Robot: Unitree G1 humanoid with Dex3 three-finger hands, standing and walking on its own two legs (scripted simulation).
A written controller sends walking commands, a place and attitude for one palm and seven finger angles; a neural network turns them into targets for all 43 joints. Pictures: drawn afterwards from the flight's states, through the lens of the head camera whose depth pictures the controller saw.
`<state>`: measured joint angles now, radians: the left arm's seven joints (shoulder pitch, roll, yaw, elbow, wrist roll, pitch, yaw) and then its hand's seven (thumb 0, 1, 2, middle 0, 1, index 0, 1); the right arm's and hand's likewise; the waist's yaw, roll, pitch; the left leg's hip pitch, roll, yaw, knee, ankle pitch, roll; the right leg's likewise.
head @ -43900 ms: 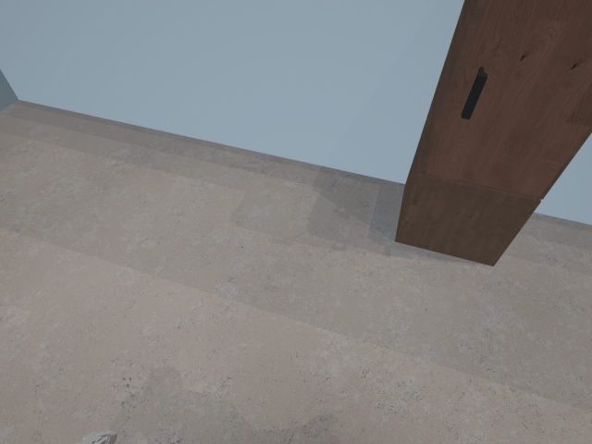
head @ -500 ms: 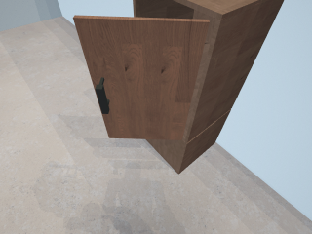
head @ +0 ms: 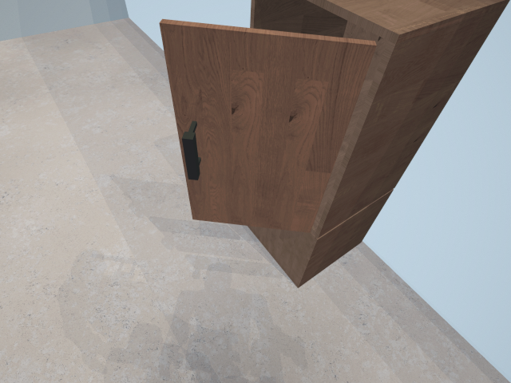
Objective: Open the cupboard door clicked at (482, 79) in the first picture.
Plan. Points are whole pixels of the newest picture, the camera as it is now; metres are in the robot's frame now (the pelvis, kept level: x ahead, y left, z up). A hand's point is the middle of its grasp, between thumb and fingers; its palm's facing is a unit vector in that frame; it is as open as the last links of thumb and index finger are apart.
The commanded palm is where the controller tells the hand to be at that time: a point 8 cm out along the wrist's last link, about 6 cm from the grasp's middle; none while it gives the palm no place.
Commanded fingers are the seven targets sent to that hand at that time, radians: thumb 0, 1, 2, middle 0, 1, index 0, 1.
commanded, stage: come to a stop and stand still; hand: left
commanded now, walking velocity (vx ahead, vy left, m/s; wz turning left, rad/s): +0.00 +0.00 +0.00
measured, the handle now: (193, 150) +0.58 +0.20 -0.02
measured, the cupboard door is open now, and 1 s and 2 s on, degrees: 49 49 49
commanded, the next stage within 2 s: look again from close up in 0.32 s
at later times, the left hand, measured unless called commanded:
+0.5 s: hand out of the picture +0.02 +0.19 -0.18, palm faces -0.02 -0.98 -0.19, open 7.4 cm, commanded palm none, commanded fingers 0.00 0.90 0.90 -0.20 -0.30 -0.20 -0.30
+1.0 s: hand out of the picture +0.01 +0.16 -0.17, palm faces -0.01 -0.98 -0.22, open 7.3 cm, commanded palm none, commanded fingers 0.00 0.90 0.90 -0.20 -0.30 -0.20 -0.30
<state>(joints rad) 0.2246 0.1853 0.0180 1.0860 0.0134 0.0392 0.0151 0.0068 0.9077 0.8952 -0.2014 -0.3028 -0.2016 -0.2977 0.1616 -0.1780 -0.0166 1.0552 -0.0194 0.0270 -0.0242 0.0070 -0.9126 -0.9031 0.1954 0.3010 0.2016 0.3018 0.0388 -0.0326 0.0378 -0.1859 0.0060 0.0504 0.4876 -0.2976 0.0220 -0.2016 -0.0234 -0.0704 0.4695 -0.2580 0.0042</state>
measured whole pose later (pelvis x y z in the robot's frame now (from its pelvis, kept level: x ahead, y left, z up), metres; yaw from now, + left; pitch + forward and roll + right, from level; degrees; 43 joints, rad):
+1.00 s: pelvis +0.00 -0.01 +0.00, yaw -2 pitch -1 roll +1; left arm 0.27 0.14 -0.01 1.12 0.01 -0.01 0.03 0.01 0.91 0.90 -0.20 -0.30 -0.20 -0.30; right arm 0.27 -0.17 0.01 1.11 -0.02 -0.02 -0.03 0.01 -0.92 -0.90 0.20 0.30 0.20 0.30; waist 0.01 0.03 0.04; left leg -0.13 0.01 0.08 0.43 -0.28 0.01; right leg -0.19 -0.02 -0.04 0.50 -0.28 -0.01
